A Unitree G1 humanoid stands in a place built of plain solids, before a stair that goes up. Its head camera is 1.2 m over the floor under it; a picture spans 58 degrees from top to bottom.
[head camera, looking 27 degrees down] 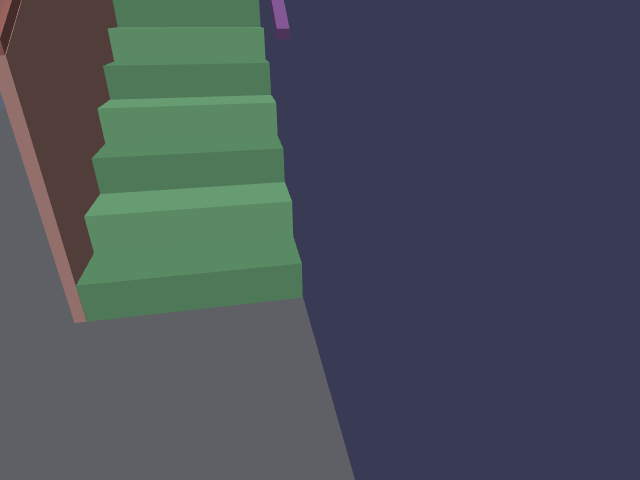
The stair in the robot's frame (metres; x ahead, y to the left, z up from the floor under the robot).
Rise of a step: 0.19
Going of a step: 0.30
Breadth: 0.98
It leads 11 degrees to the left of straight ahead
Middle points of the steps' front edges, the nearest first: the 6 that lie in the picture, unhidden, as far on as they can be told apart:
1.65 0.56 0.19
1.94 0.62 0.38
2.23 0.68 0.58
2.52 0.73 0.77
2.81 0.79 0.96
3.10 0.85 1.15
